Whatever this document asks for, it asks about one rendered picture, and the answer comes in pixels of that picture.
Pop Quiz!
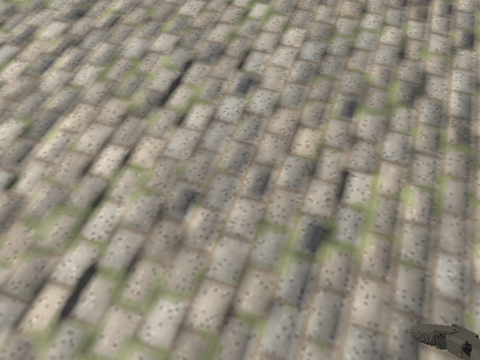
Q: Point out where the right robot hand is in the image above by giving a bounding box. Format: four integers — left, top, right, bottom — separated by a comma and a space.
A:
410, 324, 480, 360

